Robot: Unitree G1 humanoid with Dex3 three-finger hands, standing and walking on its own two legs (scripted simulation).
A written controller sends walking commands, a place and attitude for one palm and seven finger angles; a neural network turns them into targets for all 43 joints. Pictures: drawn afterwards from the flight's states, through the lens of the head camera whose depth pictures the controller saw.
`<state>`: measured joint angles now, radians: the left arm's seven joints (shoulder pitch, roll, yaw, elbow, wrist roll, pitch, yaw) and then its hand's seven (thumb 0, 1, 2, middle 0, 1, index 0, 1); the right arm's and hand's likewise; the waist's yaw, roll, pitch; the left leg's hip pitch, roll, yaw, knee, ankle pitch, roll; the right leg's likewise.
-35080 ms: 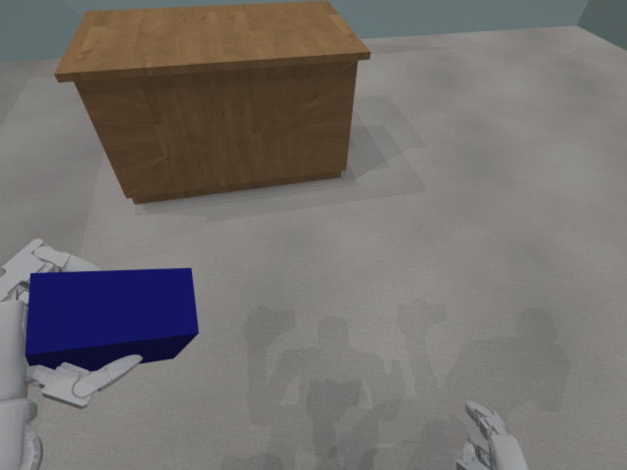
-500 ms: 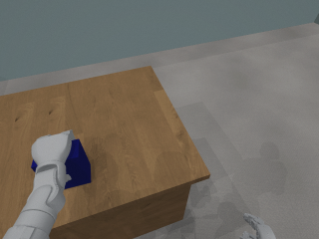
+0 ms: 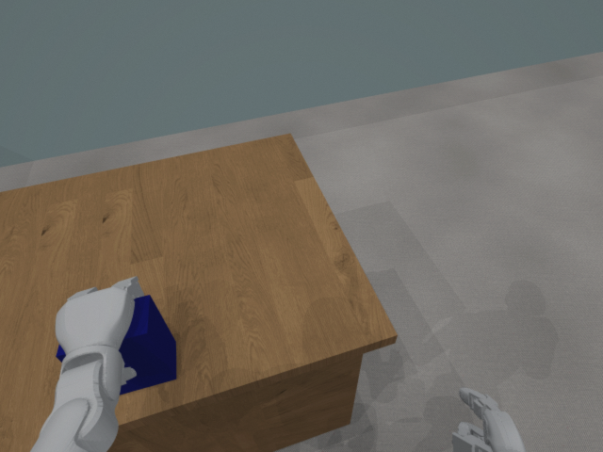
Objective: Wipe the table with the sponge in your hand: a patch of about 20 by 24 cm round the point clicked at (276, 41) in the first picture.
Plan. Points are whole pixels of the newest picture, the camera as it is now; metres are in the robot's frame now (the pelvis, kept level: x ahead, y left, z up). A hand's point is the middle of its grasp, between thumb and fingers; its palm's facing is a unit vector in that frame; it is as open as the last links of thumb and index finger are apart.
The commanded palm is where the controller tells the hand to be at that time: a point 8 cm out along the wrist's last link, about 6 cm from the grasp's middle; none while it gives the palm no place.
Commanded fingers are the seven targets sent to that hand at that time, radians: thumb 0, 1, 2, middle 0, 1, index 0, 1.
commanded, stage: lift the sponge slowly off the table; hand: left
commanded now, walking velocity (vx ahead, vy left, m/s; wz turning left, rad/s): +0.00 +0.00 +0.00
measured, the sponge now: (130, 356) +0.25 +0.29 -0.04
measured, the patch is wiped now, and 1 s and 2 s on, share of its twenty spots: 0.90 0.95 0.95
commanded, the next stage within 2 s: none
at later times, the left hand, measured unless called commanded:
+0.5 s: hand (112, 348) +0.23 +0.29 +0.02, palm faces -0.06 -0.09 -0.99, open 10.5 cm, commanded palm +0.21 +0.29 +0.07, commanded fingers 0.00 0.10 1.30 -1.20 -1.60 -1.20 -1.60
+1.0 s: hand (111, 342) +0.23 +0.28 +0.05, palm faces -0.02 -0.09 -1.00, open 10.5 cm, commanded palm +0.20 +0.28 +0.11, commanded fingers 0.00 0.10 1.30 -1.20 -1.60 -1.20 -1.60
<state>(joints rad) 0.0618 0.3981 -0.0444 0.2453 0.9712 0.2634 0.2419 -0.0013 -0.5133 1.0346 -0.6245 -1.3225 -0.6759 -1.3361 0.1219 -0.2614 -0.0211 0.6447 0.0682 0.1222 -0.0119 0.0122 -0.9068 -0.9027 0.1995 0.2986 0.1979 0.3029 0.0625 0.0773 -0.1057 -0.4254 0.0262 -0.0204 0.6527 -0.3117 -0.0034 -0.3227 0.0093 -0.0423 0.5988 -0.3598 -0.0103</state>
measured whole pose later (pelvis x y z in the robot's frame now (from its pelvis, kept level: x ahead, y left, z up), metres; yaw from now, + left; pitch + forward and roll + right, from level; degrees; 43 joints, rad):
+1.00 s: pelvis -0.01 +0.00 +0.01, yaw +1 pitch -1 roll -1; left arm 0.07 0.41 -0.09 0.13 0.94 0.28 0.15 -0.02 -0.52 1.03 -0.64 -1.31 -0.69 -1.32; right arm 0.05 -0.24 -0.01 0.68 0.06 0.08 -0.04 0.01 -0.91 -0.90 0.20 0.30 0.20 0.30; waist 0.09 0.10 -0.03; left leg -0.29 0.02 -0.03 0.56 -0.26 -0.01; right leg -0.19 0.01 -0.05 0.51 -0.31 -0.02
